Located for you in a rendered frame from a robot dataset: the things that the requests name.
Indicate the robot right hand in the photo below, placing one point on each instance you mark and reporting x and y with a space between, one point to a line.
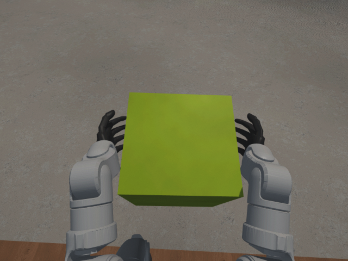
255 136

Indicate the left robot forearm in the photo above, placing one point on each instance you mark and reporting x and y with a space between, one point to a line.
91 196

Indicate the left robot thigh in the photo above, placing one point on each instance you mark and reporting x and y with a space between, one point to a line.
135 249

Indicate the carton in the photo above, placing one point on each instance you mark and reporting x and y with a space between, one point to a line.
180 150

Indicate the robot left shin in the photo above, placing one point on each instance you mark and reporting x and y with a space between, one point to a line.
136 236

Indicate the robot left hand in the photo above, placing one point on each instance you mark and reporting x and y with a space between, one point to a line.
105 131

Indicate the right robot forearm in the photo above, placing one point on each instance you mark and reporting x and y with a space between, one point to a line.
269 197

